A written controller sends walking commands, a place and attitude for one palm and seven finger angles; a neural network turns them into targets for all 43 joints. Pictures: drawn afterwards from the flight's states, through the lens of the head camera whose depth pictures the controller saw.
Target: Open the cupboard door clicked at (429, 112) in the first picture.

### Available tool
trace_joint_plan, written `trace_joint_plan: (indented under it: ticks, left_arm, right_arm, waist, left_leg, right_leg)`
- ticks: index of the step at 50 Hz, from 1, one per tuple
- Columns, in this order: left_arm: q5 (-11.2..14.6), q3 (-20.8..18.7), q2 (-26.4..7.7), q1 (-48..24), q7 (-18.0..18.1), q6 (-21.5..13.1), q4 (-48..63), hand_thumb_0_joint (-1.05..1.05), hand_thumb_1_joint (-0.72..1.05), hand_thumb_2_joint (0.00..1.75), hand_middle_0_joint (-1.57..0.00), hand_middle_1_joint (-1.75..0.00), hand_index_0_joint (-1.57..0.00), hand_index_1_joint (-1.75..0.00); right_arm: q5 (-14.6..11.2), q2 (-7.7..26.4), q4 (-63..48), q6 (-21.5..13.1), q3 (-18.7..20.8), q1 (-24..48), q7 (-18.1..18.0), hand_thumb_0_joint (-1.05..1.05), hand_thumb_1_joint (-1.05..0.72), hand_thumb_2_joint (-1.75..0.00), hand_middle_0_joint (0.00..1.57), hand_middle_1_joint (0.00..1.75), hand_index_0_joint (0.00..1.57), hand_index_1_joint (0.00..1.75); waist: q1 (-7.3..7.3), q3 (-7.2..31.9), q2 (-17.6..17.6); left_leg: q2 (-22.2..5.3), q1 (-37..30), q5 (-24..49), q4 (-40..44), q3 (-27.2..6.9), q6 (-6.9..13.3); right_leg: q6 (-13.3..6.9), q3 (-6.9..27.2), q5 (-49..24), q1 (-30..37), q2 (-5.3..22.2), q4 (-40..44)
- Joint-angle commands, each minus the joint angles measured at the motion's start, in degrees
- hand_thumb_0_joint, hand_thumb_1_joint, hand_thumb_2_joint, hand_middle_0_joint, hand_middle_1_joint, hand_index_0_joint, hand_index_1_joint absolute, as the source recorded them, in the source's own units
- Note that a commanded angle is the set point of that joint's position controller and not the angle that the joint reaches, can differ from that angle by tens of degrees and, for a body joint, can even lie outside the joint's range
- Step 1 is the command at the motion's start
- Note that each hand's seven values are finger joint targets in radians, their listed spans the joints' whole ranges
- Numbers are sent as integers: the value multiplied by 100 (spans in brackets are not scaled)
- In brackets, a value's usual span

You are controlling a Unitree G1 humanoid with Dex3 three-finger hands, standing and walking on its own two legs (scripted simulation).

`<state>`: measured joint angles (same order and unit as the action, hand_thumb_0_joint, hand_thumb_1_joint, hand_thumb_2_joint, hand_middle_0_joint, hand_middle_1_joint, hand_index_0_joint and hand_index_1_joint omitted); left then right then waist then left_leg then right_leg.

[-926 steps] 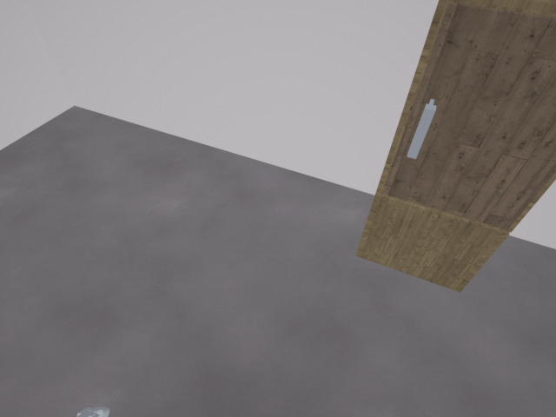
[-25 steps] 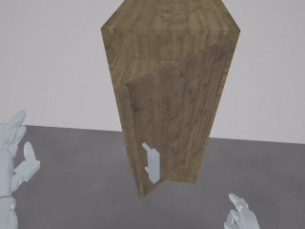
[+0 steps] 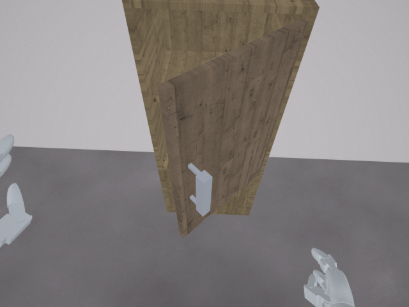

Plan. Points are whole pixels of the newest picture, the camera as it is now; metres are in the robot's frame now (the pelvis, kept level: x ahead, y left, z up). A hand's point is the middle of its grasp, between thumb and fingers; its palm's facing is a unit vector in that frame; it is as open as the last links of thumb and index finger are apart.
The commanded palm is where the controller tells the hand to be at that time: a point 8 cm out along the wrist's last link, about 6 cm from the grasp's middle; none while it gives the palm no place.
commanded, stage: step back with the hand held close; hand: left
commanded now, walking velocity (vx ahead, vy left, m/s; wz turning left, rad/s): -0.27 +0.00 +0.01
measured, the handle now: (197, 189) +0.39 +0.05 -0.05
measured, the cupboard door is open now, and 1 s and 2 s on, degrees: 44 44 44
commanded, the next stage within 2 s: stop stepping back and stand still in 0.78 s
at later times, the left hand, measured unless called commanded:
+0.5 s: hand out of the picture +0.09 +0.28 +0.16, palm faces +0.54 -0.66 -0.53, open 7.4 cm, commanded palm +0.02 +0.31 +0.18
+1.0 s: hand out of the picture -0.02 +0.28 +0.16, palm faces +0.57 -0.70 -0.42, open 7.4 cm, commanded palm -0.07 +0.30 +0.18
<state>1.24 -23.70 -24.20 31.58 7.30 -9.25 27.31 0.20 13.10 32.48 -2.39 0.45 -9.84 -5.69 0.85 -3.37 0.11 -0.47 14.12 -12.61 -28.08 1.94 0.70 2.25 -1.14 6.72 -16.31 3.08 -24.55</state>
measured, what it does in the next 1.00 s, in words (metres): walks backwards: right foot, then left foot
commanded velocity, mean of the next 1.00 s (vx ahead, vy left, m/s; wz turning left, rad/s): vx -0.28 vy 0.00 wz -0.11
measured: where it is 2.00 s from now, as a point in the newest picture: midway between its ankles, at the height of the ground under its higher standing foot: outside the picture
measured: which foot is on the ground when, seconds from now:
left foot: down 0.00-0.80, up 0.82-0.98, down 1.00-1.00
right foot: down 0.00-0.62, up 0.64-0.80, down 0.82-1.00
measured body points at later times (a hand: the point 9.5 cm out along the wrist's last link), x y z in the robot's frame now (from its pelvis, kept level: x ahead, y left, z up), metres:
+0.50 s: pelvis -0.08 -0.01 -0.02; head -0.06 +0.01 +0.42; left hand +0.06 +0.32 +0.19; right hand +0.12 -0.23 -0.10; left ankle +0.02 +0.12 -0.73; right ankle +0.07 -0.13 -0.74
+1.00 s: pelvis -0.18 -0.01 +0.00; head -0.16 +0.02 +0.44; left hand -0.05 +0.32 +0.18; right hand +0.04 -0.20 -0.08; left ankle -0.18 +0.09 -0.73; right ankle -0.14 -0.15 -0.74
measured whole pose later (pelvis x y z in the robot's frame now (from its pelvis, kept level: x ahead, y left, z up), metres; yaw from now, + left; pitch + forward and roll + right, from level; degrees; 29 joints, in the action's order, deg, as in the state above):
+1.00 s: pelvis -0.18 -0.01 +0.00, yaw +6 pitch +1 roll +0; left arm 0.4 -23.6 -22.2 27.4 8.7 -10.7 29.6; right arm 0.7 10.3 36.3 -7.4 -1.6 -9.4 -4.0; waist 4.4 -1.5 -3.9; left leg -0.1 19.0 -14.1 -36.1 4.6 -1.9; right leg 1.6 7.4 14.3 -17.6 -0.6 -31.3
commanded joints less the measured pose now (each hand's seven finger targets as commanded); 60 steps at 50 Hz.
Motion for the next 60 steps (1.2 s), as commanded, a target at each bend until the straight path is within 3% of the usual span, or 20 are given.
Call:
trace_joint_plan:
  ticks: [1, 10, 19, 22, 26, 29, 32, 34, 37, 38, 39, 40, 41, 44, 46, 48, 50, 53, 56, 60]
  left_arm:
    - [-40, -836, -908, -191, 170, -448, 1156, 0, 90, 90, -20, -30, -20, -30]
    - [-100, -797, -965, -624, 257, -637, 1353, 0, 90, 90, -20, -30, -20, -30]
    - [-201, -1204, -1067, -224, 228, -819, 1264, 0, 90, 90, -20, -30, -20, -30]
    - [-223, -1230, -1025, -288, 180, -867, 1219, 0, 90, 90, -20, -30, -20, -30]
    - [-27, -970, -1074, -789, 182, -836, 1526, 0, 90, 90, -20, -30, -20, -30]
    - [-32, -1013, -1180, -984, 227, -912, 1621, 0, 90, 90, -20, -30, -20, -30]
    - [-35, -1223, -1145, -974, 186, -886, 2027, 0, 90, 90, -20, -30, -20, -30]
    - [89, -1437, -1450, -927, 193, -903, 2135, 0, 90, 90, -20, -30, -20, -30]
    - [238, -1146, -949, -26, 257, -677, 1213, 0, 90, 90, -20, -30, -20, -30]
    - [268, -1135, -999, -113, 219, -650, 1091, 0, 90, 90, -20, -30, -20, -30]
    - [198, -1191, -1236, -352, 181, -731, 1220, 0, 90, 90, -20, -30, -20, -30]
    - [100, -1116, -1413, -592, 183, -855, 1280, 0, 90, 90, -20, -30, -20, -30]
    - [-38, -1407, -1831, -1008, 320, -844, 1272, 0, 90, 90, -20, -30, -20, -30]
    - [-74, -716, -1394, -1822, 141, -595, 1711, 0, 90, 90, -20, -30, -20, -30]
    - [-85, -536, -1031, -1290, 204, -471, 1175, 0, 90, 90, -20, -30, -20, -30]
    - [-71, -466, -948, -1388, 219, -474, 1260, 0, 90, 90, -20, -30, -20, -30]
    - [-87, -670, -1072, -1213, 251, -599, 1850, 0, 90, 90, -20, -30, -20, -30]
    - [126, -887, -1145, -461, 165, -643, 1925, 0, 90, 90, -20, -30, -20, -30]
    - [109, -805, -889, 382, 88, -537, 2052, 0, 90, 90, -20, -30, -20, -30]
    - [86, -901, -1084, 444, 198, -484, 1810, 0, 90, 90, -20, -30, -20, -30]
  right_arm:
    - [-20, 771, -991, -372, 221, 540, -28, 0, -90, -90, 20, 30, 20, 30]
    - [6, 752, -877, -588, 190, 297, -18, 0, -90, -90, 20, 30, 20, 30]
    - [-14, 821, -930, -790, 301, 434, 8, 0, -90, -90, 20, 30, 20, 30]
    - [24, 811, -887, -827, 341, 367, 51, 0, -90, -90, 20, 30, 20, 30]
    - [23, 661, -612, -748, 318, 150, 120, 0, -90, -90, 20, 30, 20, 30]
    - [19, 745, -552, -711, 339, 172, 45, 0, -90, -90, 20, 30, 20, 30]
    - [58, 644, -707, -814, 414, 533, 9, 0, -90, -90, 20, 30, 20, 30]
    - [-8, 477, -623, -989, 515, 513, 92, 0, -90, -90, 20, 30, 20, 30]
    - [-52, 486, -586, -1044, 486, 692, 285, 0, -90, -90, 20, 30, 20, 30]
    - [-77, 499, -634, -953, 451, 750, 294, 0, -90, -90, 20, 30, 20, 30]
    - [-76, 456, -653, -914, 466, 733, 290, 0, -90, -90, 20, 30, 20, 30]
    - [-60, 349, -544, -880, 414, 672, 336, 0, -90, -90, 20, 30, 20, 30]
    - [185, 365, -336, -847, 294, 731, 388, 0, -90, -90, 20, 30, 20, 30]
    - [25, 246, -526, -778, 181, 793, 239, 0, -90, -90, 20, 30, 20, 30]
    - [19, 266, -408, -758, 83, 701, 70, 0, -90, -90, 20, 30, 20, 30]
    - [4, 397, -332, -790, 50, 429, 21, 0, -90, -90, 20, 30, 20, 30]
    - [9, 689, -590, -919, 245, 180, 69, 0, -90, -90, 20, 30, 20, 30]
    - [56, 531, -613, -1133, 318, -61, 246, 0, -90, -90, 20, 30, 20, 30]
    - [-12, 502, -649, -1108, 283, 66, 417, 0, -90, -90, 20, 30, 20, 30]
    - [67, 494, -724, -932, 153, 290, 232, 0, -90, -90, 20, 30, 20, 30]
  waist:
    - [31, 655, 554]
    - [-103, 377, 263]
    - [8, 718, 817]
    - [-33, 371, 370]
    - [-187, 567, -662]
    - [-243, 491, -18]
    - [-3, 1325, 1850]
    - [20, 1499, 1291]
    - [77, 1012, 1598]
    - [61, 541, 1321]
    - [37, 196, 416]
    - [78, 32, -1450]
    - [142, -134, -1728]
    - [62, 446, -2008]
    - [-28, 584, -1133]
    - [-164, 1017, 231]
    - [31, 1435, 1699]
    - [-206, 1542, 1435]
    - [-158, 1196, 1103]
    - [-166, 392, 1340]
  left_leg:
    - [-374, 1889, -984, 1125, -391, 270]
    - [-141, 1716, -2153, 526, -433, 204]
    - [-565, 3246, -2874, 979, -788, 549]
    - [-331, 3282, -3333, 224, -510, 498]
    - [159, 882, -1996, -868, -144, 49]
    - [-270, 858, -2552, -291, -719, 214]
    - [-1805, 2771, -3171, 1782, -1978, 796]
    - [-1812, 1682, -1729, 1395, -1385, 730]
    - [-1751, 1599, -1521, 1162, -311, 262]
    - [-1576, 1837, -1627, 672, 89, 7]
    - [-982, 1517, -1812, -549, 389, -239]
    - [-167, 868, -1472, -3140, 324, -516]
    - [30, 1398, -1479, -4486, -18, -546]
    - [39, 1103, -1260, -3586, 74, -447]
    - [31, 299, -1335, -1617, 158, -259]
    - [111, -603, 191, 558, 364, -239]
    - [-1796, -1509, 2897, 981, -1252, 310]
    - [-2041, -1921, 4046, 955, -1567, 294]
    - [-1602, -1038, 1629, 1229, -629, 277]
    - [-1474, 419, -2195, 2523, -663, 170]
  right_leg:
    - [-76, 58, -329, 1777, -291, -489]
    - [-191, 425, 1834, 375, -53, 329]
    - [-97, 511, 101, 2025, -568, -1252]
    - [-257, 1264, 875, 1187, -345, -832]
    - [-470, 1544, 1811, -1170, 249, 466]
    - [-269, 1008, 2693, -1603, -85, -13]
    - [28, -8, 1768, 719, -1058, -4116]
    - [-77, 247, 2350, -27, -921, -4843]
    - [-392, 89, 2766, 248, -501, -2927]
    - [-533, 247, 2875, 119, -351, -1686]
    - [-826, 1295, 2866, -724, 183, -172]
    - [-1336, 3988, 3588, -2532, 1633, 1901]
    - [-1566, 4154, 2026, -2545, 1934, 2186]
    - [-1012, 2272, -1480, -734, 832, 788]
    - [-929, 1753, -2629, -317, 720, 136]
    - [-524, 1252, -1944, 1, 249, -414]
    - [-96, 592, 1802, -882, -368, -1766]
    - [-45, 317, 2253, -1659, -517, -3468]
    - [-22, -23, 1538, -1074, -387, -3230]
    - [-109, -358, 1577, -327, -456, -2417]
